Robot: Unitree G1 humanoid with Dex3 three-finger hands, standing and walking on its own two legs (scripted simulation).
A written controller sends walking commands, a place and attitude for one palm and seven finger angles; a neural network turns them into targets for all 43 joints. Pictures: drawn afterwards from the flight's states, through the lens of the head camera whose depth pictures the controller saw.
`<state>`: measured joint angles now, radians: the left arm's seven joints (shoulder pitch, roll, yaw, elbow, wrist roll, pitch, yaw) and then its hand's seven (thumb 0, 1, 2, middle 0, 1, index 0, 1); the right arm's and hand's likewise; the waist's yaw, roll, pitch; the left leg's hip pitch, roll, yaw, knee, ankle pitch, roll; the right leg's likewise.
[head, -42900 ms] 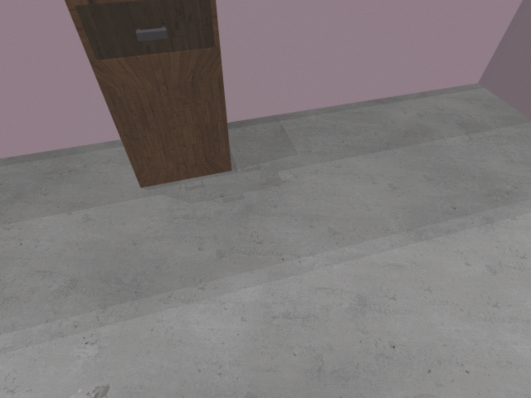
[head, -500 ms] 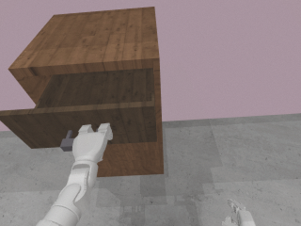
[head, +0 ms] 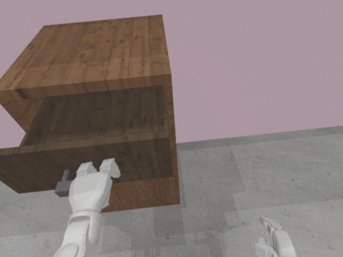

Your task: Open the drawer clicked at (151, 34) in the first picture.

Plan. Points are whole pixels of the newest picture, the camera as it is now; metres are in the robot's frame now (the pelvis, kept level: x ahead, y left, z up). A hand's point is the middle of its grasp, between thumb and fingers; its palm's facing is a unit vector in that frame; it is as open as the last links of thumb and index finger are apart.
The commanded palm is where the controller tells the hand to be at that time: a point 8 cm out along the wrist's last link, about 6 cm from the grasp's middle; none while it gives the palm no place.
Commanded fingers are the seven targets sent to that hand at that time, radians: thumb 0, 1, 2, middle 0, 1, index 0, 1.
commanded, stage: pull the drawer open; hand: left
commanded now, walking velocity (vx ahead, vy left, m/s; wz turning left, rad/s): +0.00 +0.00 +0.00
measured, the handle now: (82, 179) +0.29 +0.25 +0.02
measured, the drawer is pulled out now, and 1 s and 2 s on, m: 0.19 0.28 0.28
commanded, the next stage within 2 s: open the thumb to release the handle in 1.34 s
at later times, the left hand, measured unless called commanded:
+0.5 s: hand (101, 198) +0.26 +0.19 +0.00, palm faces +0.02 -0.08 -1.00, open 6.0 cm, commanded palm +0.21 +0.20 +0.06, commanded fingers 0.00 0.90 0.90 -0.40 -1.35 -0.40 -1.35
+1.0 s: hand (97, 234) +0.17 +0.18 +0.01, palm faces +0.03 -0.16 -0.99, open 6.2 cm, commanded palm +0.12 +0.19 +0.06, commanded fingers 0.00 0.90 0.90 -0.40 -1.35 -0.40 -1.35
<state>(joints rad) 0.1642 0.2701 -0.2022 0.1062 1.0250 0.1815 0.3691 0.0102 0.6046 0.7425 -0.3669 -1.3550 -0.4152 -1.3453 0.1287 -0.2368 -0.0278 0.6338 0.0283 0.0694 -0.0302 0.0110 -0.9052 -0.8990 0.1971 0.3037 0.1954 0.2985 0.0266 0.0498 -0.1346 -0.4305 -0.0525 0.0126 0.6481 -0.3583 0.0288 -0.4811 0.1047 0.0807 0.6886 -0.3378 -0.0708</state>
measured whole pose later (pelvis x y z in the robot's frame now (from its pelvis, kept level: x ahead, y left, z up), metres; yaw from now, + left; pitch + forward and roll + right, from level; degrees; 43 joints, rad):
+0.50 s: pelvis +0.00 +0.00 +0.00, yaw +2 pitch +6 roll +1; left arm 0.06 0.27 -0.32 0.18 1.06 0.24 0.36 -0.03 0.61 0.79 -0.40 -1.35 -0.41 -1.34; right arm 0.05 -0.17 0.02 0.66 0.02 0.10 -0.03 0.01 -0.90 -0.90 0.20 0.30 0.20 0.30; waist 0.08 0.06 -0.11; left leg -0.41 -0.07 -0.02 0.69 -0.37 0.03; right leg -0.45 0.09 0.04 0.71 -0.36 -0.07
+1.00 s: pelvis +0.00 +0.00 -0.01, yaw +0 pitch +6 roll +1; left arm 0.51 0.27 -0.25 -0.16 1.07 0.15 0.42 0.02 0.60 0.74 -0.36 -1.35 -0.42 -1.35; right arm 0.09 -0.23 -0.02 0.60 0.00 0.08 0.04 0.01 -0.91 -0.90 0.19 0.30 0.19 0.30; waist 0.07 0.07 -0.13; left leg -0.44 -0.05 0.02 0.73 -0.40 0.03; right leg -0.49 0.11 0.08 0.77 -0.38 -0.08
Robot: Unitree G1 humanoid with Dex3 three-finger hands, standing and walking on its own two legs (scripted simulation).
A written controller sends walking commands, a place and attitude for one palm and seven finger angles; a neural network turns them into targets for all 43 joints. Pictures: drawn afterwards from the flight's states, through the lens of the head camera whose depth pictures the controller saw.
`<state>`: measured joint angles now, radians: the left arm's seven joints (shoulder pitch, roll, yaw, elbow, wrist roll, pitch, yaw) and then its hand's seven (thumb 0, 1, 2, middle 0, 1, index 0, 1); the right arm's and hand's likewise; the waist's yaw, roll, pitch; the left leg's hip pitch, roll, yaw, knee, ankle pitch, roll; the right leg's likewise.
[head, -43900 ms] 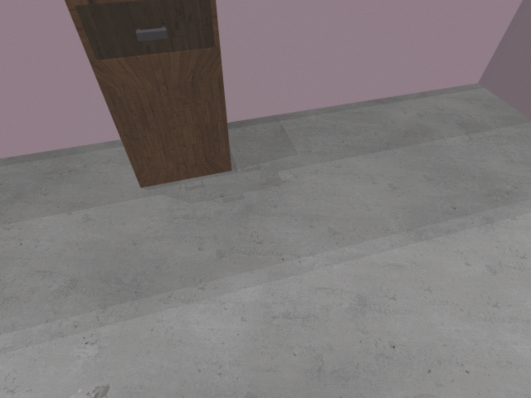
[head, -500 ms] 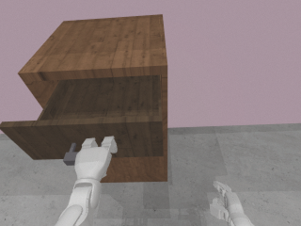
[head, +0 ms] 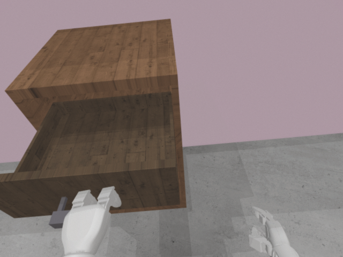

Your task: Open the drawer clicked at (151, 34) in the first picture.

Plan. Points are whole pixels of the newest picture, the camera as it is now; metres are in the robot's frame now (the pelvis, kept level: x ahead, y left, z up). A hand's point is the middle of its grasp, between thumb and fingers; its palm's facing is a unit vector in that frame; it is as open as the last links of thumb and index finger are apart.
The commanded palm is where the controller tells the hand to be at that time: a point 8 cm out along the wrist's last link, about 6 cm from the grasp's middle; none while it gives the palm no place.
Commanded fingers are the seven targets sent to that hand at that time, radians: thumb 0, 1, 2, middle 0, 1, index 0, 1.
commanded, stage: pull the drawer open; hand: left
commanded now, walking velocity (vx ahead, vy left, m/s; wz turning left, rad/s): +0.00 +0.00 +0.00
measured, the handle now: (80, 208) +0.21 +0.24 +0.03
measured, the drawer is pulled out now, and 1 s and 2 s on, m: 0.28 0.28 0.27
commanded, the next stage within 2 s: open the thumb to release the handle in 0.34 s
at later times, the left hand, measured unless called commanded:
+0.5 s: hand (99, 238) +0.16 +0.18 +0.01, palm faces +0.04 -0.12 -0.99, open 6.2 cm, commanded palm +0.14 +0.18 +0.07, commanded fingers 0.00 0.62 0.78 -0.38 -1.32 -0.38 -1.32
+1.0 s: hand (101, 235) +0.17 +0.18 +0.02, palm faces +0.06 -0.17 -0.98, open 12.9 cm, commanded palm +0.13 +0.18 +0.07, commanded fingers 0.00 -0.50 0.30 -0.30 -1.20 -0.30 -1.20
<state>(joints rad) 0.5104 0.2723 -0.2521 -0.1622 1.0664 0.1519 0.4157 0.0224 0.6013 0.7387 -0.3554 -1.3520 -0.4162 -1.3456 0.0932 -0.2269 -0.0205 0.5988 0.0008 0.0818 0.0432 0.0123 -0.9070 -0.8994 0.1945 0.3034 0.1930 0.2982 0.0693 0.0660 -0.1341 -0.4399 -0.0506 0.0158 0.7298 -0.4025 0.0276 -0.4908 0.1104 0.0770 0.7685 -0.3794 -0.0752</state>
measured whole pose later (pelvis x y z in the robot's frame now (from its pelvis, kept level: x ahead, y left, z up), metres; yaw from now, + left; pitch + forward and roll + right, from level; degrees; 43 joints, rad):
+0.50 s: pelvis +0.00 -0.01 -0.01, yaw +2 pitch +7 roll +1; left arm 0.53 0.29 -0.28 -0.19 1.09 0.15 0.44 0.00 0.59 0.79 -0.36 -1.35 -0.42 -1.34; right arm 0.09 -0.23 -0.01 0.58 -0.02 0.06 0.03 0.01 -0.90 -0.90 0.20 0.30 0.20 0.30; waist 0.09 0.08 -0.12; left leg -0.48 -0.06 -0.02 0.79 -0.42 0.02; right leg -0.52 0.11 0.03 0.81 -0.40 -0.09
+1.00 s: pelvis -0.02 +0.00 +0.00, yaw +2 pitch +5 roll +1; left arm 0.43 0.25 -0.30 -0.14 1.08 0.19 0.39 0.00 -0.34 0.37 -0.31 -1.22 -0.34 -1.22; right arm 0.10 -0.22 -0.01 0.58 0.00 0.07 0.02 0.01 -0.90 -0.90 0.20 0.30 0.20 0.30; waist 0.09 0.07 -0.11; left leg -0.46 -0.06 -0.01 0.76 -0.39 0.03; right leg -0.49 0.10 0.04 0.78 -0.37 -0.08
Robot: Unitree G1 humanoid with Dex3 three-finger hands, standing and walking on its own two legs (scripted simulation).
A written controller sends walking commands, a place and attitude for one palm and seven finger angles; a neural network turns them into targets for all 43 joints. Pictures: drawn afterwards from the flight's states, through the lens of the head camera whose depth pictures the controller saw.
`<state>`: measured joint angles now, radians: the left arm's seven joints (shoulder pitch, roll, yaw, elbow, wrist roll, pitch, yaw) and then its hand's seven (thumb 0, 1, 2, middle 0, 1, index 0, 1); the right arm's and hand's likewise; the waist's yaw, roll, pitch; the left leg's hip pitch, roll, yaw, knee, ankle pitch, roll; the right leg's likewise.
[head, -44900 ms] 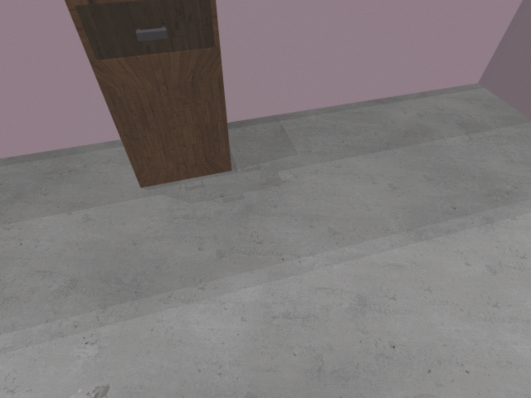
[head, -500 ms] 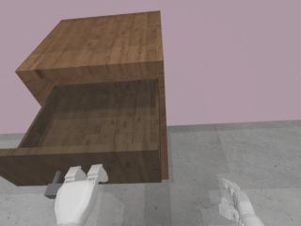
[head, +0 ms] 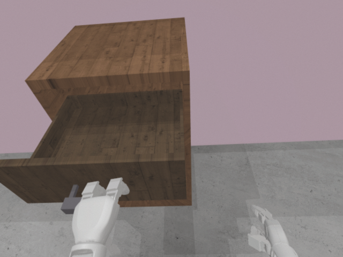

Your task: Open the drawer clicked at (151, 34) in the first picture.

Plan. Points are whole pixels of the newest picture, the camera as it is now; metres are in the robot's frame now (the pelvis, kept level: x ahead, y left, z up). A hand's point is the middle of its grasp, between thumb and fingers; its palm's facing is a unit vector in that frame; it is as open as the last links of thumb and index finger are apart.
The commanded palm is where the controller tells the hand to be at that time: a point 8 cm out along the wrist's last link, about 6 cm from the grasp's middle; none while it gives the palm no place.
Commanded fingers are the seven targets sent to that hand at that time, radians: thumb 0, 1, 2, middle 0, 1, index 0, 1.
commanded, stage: lift the hand off the handle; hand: left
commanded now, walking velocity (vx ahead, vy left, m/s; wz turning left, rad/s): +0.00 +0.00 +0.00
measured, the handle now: (90, 196) +0.23 +0.23 +0.04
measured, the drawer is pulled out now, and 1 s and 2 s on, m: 0.28 0.27 0.27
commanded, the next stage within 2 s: draw the hand back to the body in 1.64 s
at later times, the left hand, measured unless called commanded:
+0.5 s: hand (109, 212) +0.21 +0.18 +0.02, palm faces +0.06 -0.16 -0.99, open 13.5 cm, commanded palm +0.17 +0.18 +0.09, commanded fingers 0.00 -0.50 0.30 -0.30 -1.20 -0.30 -1.20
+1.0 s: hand (98, 198) +0.21 +0.18 +0.09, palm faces +0.11 -0.18 -0.98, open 13.5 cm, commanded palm +0.17 +0.18 +0.16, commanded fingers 0.00 -0.50 0.30 -0.30 -1.20 -0.30 -1.20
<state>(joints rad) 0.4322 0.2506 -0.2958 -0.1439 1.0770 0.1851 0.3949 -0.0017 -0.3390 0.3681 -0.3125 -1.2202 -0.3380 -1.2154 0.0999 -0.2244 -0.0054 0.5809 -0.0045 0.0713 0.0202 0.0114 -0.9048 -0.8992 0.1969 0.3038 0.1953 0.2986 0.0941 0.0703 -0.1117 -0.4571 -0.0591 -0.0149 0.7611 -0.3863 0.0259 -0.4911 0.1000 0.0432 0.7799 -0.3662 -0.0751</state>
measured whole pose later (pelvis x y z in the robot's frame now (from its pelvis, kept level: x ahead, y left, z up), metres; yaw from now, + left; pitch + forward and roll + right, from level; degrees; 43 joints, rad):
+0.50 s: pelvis +0.01 +0.00 +0.00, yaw +0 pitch +4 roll +1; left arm 0.37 0.27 -0.32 -0.13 1.06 0.24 0.38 0.00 -0.49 0.30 -0.34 -1.22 -0.37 -1.27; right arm 0.08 -0.21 0.02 0.60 0.01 0.09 0.00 0.01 -0.90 -0.90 0.20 0.30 0.20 0.30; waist 0.10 0.07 -0.11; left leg -0.43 -0.06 -0.01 0.74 -0.39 0.03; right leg -0.47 0.10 0.05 0.76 -0.37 -0.07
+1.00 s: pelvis +0.01 +0.00 +0.02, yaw +0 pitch +1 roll +1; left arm 0.42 0.34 -0.28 -0.39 1.00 0.25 0.21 0.00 -0.49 0.30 -0.36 -1.22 -0.38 -1.23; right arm 0.07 -0.22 0.02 0.60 0.01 0.10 0.03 0.01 -0.91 -0.90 0.20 0.30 0.19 0.30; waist 0.12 0.11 -0.08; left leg -0.28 -0.05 -0.02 0.62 -0.34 0.03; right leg -0.31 0.10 0.05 0.63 -0.32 -0.07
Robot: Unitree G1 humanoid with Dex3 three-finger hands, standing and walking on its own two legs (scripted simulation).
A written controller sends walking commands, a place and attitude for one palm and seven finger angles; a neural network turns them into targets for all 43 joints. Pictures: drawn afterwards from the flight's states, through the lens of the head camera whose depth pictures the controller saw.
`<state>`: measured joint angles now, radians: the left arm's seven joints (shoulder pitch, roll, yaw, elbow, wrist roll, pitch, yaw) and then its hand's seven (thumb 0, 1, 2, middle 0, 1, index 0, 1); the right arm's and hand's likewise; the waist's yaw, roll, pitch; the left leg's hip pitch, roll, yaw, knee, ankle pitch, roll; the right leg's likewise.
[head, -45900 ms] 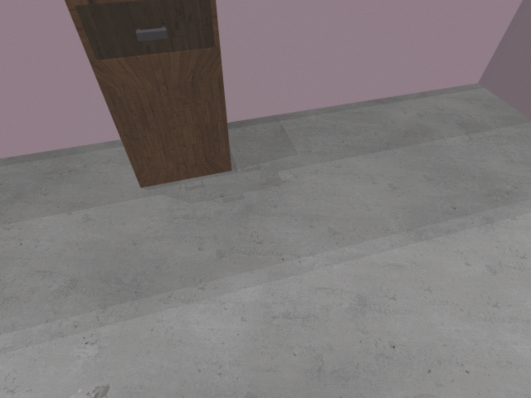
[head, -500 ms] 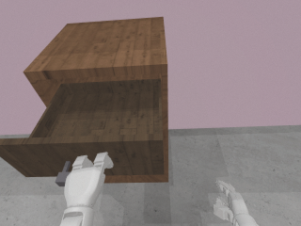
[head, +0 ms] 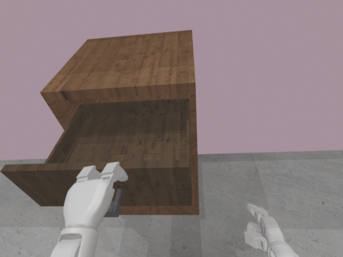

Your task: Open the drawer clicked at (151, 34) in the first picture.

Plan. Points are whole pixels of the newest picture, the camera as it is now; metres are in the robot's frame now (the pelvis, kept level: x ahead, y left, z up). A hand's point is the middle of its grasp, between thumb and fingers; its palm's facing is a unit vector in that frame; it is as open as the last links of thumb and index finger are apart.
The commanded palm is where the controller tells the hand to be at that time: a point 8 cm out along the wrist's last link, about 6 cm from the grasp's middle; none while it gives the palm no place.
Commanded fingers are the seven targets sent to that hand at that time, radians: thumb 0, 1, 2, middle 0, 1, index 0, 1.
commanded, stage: lift the hand off the handle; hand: left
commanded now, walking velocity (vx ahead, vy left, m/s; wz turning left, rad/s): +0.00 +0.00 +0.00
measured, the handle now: (99, 200) +0.23 +0.23 +0.02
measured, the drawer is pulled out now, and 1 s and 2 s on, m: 0.27 0.27 0.27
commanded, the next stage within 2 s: draw the hand back to the body in 0.64 s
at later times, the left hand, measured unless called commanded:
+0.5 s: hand (97, 177) +0.21 +0.17 +0.16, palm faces +0.22 -0.21 -0.95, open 13.8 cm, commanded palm +0.15 +0.18 +0.22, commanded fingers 0.00 -0.50 0.30 -0.30 -1.20 -0.30 -1.20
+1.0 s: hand (81, 179) +0.20 +0.20 +0.17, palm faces +0.21 -0.16 -0.96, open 13.8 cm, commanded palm +0.14 +0.20 +0.22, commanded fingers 0.00 -0.50 0.30 -0.30 -1.20 -0.30 -1.20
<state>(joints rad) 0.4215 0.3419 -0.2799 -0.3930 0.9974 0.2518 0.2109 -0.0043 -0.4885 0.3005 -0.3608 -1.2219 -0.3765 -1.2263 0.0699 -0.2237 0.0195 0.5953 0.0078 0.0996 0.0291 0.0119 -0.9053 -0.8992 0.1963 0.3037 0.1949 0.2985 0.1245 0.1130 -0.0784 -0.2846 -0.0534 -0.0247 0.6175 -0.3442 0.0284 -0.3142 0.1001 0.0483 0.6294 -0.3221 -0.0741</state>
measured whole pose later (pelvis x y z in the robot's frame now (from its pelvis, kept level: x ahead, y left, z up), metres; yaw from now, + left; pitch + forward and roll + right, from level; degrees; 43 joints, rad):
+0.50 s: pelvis -0.01 +0.00 +0.01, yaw +0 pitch -4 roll +1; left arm 0.23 0.40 -0.22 -0.52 0.90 0.36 0.04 0.00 -0.49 0.30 -0.33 -1.21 -0.32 -1.20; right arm 0.00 -0.23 0.06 0.60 0.04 0.16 0.05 0.01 -0.91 -0.90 0.20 0.30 0.19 0.30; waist 0.11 0.13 -0.04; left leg -0.16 -0.05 -0.02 0.49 -0.27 0.03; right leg -0.19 0.10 0.06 0.51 -0.25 -0.07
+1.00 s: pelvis -0.02 +0.00 +0.01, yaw +0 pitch -4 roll +1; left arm 0.26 0.44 -0.13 -0.51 0.87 0.32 0.02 0.00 -0.49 0.30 -0.32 -1.20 -0.32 -1.20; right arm 0.03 -0.24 0.06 0.62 0.05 0.14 0.05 0.01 -0.91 -0.90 0.20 0.30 0.19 0.30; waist 0.11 0.14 -0.03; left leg -0.15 -0.05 -0.02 0.47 -0.25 0.03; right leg -0.18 0.10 0.06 0.48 -0.23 -0.07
